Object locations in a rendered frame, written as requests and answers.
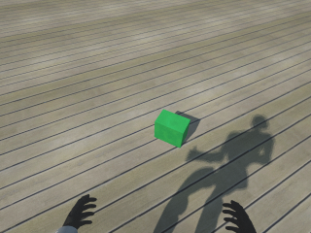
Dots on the right robot hand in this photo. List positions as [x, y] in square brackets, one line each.
[243, 221]

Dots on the left robot hand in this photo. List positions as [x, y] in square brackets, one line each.
[76, 214]

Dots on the carton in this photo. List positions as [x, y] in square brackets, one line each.
[171, 128]

